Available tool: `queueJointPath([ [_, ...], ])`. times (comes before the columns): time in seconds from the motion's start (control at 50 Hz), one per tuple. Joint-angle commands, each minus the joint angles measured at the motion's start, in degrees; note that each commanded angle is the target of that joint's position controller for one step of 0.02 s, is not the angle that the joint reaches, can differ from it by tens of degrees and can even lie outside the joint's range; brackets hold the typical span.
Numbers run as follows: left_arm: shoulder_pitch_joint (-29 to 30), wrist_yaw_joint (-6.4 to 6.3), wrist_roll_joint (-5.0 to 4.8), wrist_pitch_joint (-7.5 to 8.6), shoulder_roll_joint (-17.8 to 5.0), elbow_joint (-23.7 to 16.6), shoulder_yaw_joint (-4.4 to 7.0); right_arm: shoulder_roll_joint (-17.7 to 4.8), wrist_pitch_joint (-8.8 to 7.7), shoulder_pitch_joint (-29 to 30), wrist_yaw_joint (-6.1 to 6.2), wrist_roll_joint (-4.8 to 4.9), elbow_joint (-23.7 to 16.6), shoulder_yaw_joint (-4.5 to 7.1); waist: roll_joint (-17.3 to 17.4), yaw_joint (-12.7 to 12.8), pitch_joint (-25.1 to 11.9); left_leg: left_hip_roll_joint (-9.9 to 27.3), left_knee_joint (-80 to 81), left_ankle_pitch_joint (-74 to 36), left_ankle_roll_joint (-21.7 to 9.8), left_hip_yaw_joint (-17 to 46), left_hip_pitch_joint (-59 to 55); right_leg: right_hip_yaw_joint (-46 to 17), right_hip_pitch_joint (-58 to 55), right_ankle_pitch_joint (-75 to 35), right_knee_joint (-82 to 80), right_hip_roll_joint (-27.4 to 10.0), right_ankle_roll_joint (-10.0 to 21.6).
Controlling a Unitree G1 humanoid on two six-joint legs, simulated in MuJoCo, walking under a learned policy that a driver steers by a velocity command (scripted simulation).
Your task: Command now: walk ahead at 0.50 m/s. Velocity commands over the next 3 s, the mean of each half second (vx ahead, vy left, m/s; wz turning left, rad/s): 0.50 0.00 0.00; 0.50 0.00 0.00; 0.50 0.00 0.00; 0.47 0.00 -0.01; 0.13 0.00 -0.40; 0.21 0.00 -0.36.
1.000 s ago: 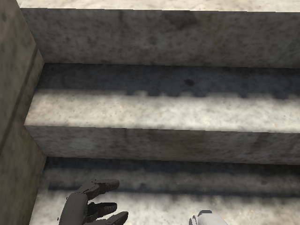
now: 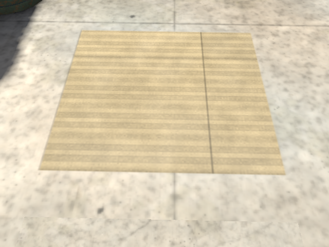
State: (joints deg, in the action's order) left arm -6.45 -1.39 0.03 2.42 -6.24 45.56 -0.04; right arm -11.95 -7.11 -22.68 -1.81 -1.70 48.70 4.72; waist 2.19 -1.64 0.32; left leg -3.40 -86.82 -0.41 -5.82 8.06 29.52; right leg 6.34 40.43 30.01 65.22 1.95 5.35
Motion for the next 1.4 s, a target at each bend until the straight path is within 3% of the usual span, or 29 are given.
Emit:
queueJointPath([
  [0.02,-11.7,0.93,0.64,3.21,-5.8,7.4,4.06,7.2,0.71,11.9,0.83,-2.87,-12.8,-2.44,-0.5,2.0,-0.1,-3.5,-39.3,6.5,-3.8,4.1,36.4,-34.0,-22.7,4.3,-36.5,-12.6,8.6],
  [0.08,-16.2,1.93,0.83,5.31,-1.9,9.7,2.18,9.1,4.01,10.9,2.19,-1.08,-14.5,-4.1,-0.7,-1.0,3.4,-4.4,-48.8,15.2,-3.5,3.2,45.8,-20.9,-24.8,-19.1,-39.9,-12.0,5.5],
  [0.16,-15.3,2.2,0.93,7.6,-10.1,9.9,2.85,8.6,6.49,21.0,4.42,0.23,-22.1,-5.49,-5.8,-4.1,7.0,-1.9,-48.9,26.4,-3.0,-1.5,53.8,-13.8,-21.2,-24.0,-51.2,-14.2,5.1],
  [0.2,-15.8,1.15,-0.77,6.91,-12.4,10.7,3.35,7.3,7.26,28.5,4.83,1.33,-27.7,-6.39,-3.8,-3.9,11.5,1.6,-27.9,26.0,-3.1,-7.0,47.7,-9.4,-13.2,-18.0,-61.0,-11.2,2.2],
  [0.22,-20.4,0.03,-2.65,6.06,-11.8,11.7,3.4,4.5,8.62,30.0,4.12,2.67,-28.4,-6.41,-7.2,-2.8,9.4,5.5,-14.7,24.3,-3.5,-15.5,37.9,-8.2,-14.4,-23.2,-72.2,-11.5,4.9],
  [0.24,-23.7,-0.96,-2.29,5.25,-11.8,12.4,3.61,5.4,9.21,33.2,3.26,2.68,-29.4,-6.87,-9.6,-0.3,7.2,6.7,-7.9,25.4,-4.5,-19.1,30.4,-6.2,-18.1,-34.0,-75.3,-11.3,6.1],
  [0.28,-25.6,-1.6,-2.11,5.22,-14.1,9.9,3.69,6.0,9.06,25.8,1.73,2.19,-23.5,-6.34,-5.0,-2.0,-6.4,0.7,1.4,26.5,-6.6,-25.1,12.1,0.2,-29.7,-97.1,-61.9,-11.9,4.4],
  [0.3,-26.7,-2.13,-1.18,6.04,-19.3,8.4,5.36,5.5,9.04,20.6,1.7,3.56,-22.2,-5.8,-10.6,-3.6,-11.3,-1.9,9.4,29.5,-6.1,-24.5,6.6,-1.6,-35.8,-117.9,-54.5,-15.7,4.8],
  [0.32,-25.4,-2.01,-1.11,6.79,-20.6,7.0,5.82,3.1,8.99,13.3,1.72,3.15,-19.5,-4.84,-14.3,-6.5,-16.4,-3.5,15.3,30.8,-6.5,-21.6,2.6,-3.1,-43.2,-125.6,-43.8,-17.9,4.7],
  [0.34,-19.9,-0.89,-1.77,6.93,-23.8,5.0,6.7,-1.8,8.48,4.4,1.43,1.63,-18.2,-2.93,-18.1,-12.7,-21.5,-4.1,24.8,33.0,-6.5,-13.7,-8.6,-3.6,-44.0,-123.4,-29.6,-17.9,4.9],
  [0.36,-20.6,0.86,-2.88,6.99,-21.5,3.3,6.71,-7.1,7.43,0.8,1.54,-0.27,-14.0,-1.31,-7.7,-11.4,-26.7,1.2,36.8,40.9,-7.3,1.4,-19.2,-4.2,-33.1,-99.6,-13.7,-10.7,3.7],
  [0.38,-20.0,3.37,-1.0,7.6,-17.4,-0.3,6.56,-12.1,6.9,0.7,2.11,-1.66,-13.1,1.2,10.9,-9.3,-28.3,14.5,59.9,67.3,-15.0,37.3,-23.9,-7.4,-15.8,-42.7,14.5,4.3,1.1],
  [0.4,-16.0,3.57,1.63,8.13,-16.5,-2.7,7.61,-8.6,7.05,9.7,2.13,-0.78,-13.9,0.53,7.9,-6.2,-24.6,16.3,67.9,65.2,-15.0,48.4,-18.8,-19.7,-6.1,-25.9,40.6,6.7,0.3],
  [0.46,-8.3,2.17,1.64,5.34,-3.5,-10.9,3.13,0.8,3.15,9.8,2.85,-0.63,-4.5,-1.66,-8.1,1.9,1.2,15.2,62.4,39.0,-8.6,25.2,0.0,-19.1,8.0,-22.7,45.6,1.4,3.4],
  [0.48,-10.2,1.7,1.29,4.08,-1.4,-10.8,1.92,4.2,2.25,8.9,2.73,-1.03,-2.2,-2.4,-8.7,4.4,2.6,13.4,61.9,31.0,-6.0,18.7,2.6,-20.5,8.2,-23.7,46.1,1.6,4.1],
  [0.52,-14.2,0.71,0.04,2.12,-2.3,-9.5,1.58,3.9,0.72,8.4,2.9,-0.53,-1.8,-2.34,-5.6,6.0,3.3,10.9,63.3,21.3,-4.7,8.6,1.4,-21.5,8.2,-24.3,38.0,1.2,2.3],
  [0.56,-13.9,1.24,0.28,0.51,-8.1,-8.8,3.21,-2.1,-0.66,8.1,1.85,1.37,-3.0,-1.37,-4.5,5.8,3.2,10.5,69.5,13.5,-4.0,4.7,-3.9,-17.6,7.3,-21.6,21.3,0.1,0.0],
  [0.6,-7.0,2.23,1.3,0.36,-9.4,-10.9,3.3,-5.5,-1.84,5.2,1.55,1.94,-2.4,-0.57,-2.3,4.4,3.7,9.8,75.5,5.5,-3.9,0.7,-7.6,-9.9,6.6,-25.1,6.7,-3.6,-1.8],
  [0.8,10.4,5.17,1.68,0.56,-6.9,-11.4,1.89,-7.1,-0.64,-7.2,3.46,0.95,-2.6,0.04,4.5,-5.6,2.1,10.6,78.6,-15.5,-3.8,-3.6,-35.8,0.0,2.3,-32.3,-29.7,-3.4,-3.1],
  [0.86,9.0,4.46,2.04,0.94,-8.4,-10.6,2.28,-9.2,-0.87,-6.2,3.63,1.33,-1.8,0.08,5.1,-3.9,2.0,12.3,73.8,-38.6,-2.3,-4.8,-38.2,1.7,-7.9,-29.1,-36.6,0.0,0.2],
  [0.9,0.6,2.71,1.74,1.3,-11.4,-7.8,3.5,-11.2,-0.5,-4.0,4.39,0.91,-1.0,0.15,6.4,1.4,-1.7,13.5,64.2,-52.9,-0.9,-4.6,-39.9,0.7,-16.7,-26.1,-38.7,2.3,2.4],
  [0.92,-9.0,1.76,2.01,2.05,-12.9,-4.8,4.19,-10.9,-0.14,-2.2,4.48,1.0,-1.4,0.01,5.2,6.0,-6.5,12.2,54.3,-50.0,-0.6,-6.3,-36.5,-1.2,-27.9,-30.2,-41.4,1.2,4.1],
  [0.94,-18.1,0.87,3.49,2.59,-16.3,-2.8,5.15,-8.9,-0.19,-2.8,4.72,0.91,-2.7,-0.92,1.7,9.2,-13.7,11.1,41.4,-31.1,-0.7,-6.4,-25.1,-9.4,-44.0,-32.5,-37.2,-7.4,6.1],
  [0.96,-20.3,0.61,4.52,2.74,-21.3,-2.8,6.38,-1.2,0.16,-12.6,3.71,3.18,-3.9,-3.05,-17.7,4.6,-23.0,0.0,15.5,17.4,2.4,-9.3,-2.3,-36.0,-65.1,-40.3,-36.3,-26.2,16.9],
  [0.98,-17.2,1.47,2.22,2.56,-17.5,-3.5,5.65,-6.9,0.47,-11.8,4.33,2.07,-3.0,-1.66,-11.5,3.6,-26.4,-2.1,8.1,29.9,1.4,-1.3,1.7,-46.6,-61.0,-34.1,-44.4,-26.5,16.3],
  [1.0,-12.0,1.38,1.3,2.42,-14.7,-3.3,4.9,-8.5,0.48,-3.4,3.91,1.85,-4.3,-1.2,-5.5,2.9,-14.1,1.5,10.0,22.4,1.4,0.0,4.5,-34.0,-50.9,-31.0,-47.2,-21.9,13.5],
  [1.06,-10.6,1.42,1.07,3.16,-10.0,-0.1,3.2,-6.9,1.93,0.8,2.16,0.19,-6.4,-2.33,-4.0,0.4,-3.6,5.4,17.0,17.7,2.5,-2.4,3.2,-19.5,-36.6,-32.7,-53.5,-15.3,8.7],
  [1.2,-14.2,2.16,0.33,4.34,-13.5,3.1,3.66,-4.7,4.41,10.3,0.57,-1.02,-10.2,-2.99,-5.9,0.8,4.8,9.4,33.0,7.2,5.7,-7.3,9.0,-12.2,-29.5,-27.5,-61.1,-12.0,8.1],
  [1.4,-16.8,0.88,0.39,3.26,-17.3,5.5,4.33,-6.9,3.39,17.0,0.78,-0.26,-10.5,-2.26,-6.3,2.0,3.9,5.5,55.1,5.5,1.2,-11.0,-1.6,-7.2,-42.3,-50.6,-51.5,-14.2,3.3],
])
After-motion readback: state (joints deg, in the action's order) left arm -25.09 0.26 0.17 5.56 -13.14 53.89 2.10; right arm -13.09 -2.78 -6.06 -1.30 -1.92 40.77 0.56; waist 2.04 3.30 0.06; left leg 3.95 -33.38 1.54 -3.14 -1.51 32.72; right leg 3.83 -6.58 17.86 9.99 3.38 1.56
